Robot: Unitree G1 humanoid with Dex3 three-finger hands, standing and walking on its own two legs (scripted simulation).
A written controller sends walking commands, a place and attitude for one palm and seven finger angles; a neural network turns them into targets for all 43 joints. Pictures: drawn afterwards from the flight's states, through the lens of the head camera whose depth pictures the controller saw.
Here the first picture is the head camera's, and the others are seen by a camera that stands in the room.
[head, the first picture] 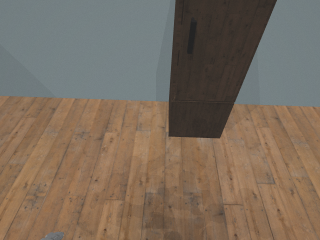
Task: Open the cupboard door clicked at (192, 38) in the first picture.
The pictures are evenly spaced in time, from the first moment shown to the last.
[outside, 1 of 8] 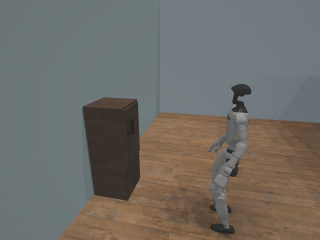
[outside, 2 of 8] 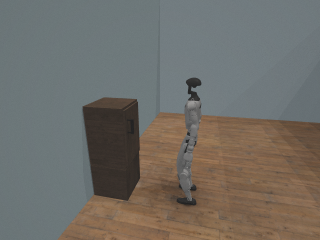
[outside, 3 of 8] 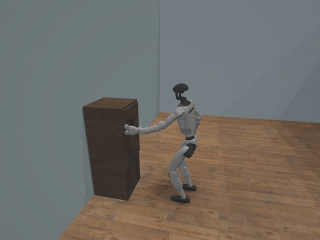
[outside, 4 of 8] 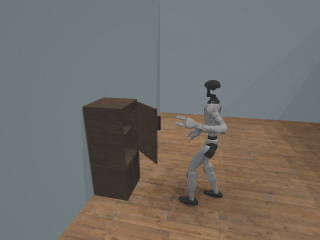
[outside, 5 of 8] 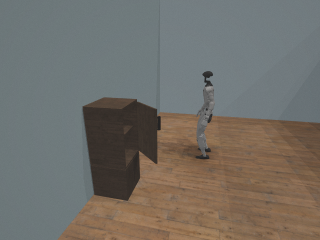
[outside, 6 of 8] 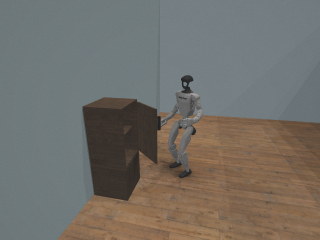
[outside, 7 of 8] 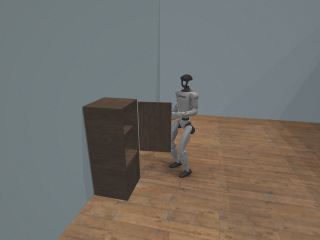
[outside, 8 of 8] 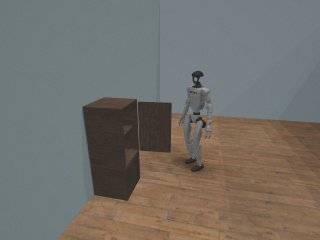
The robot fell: no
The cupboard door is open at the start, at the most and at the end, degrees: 0 96 95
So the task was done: yes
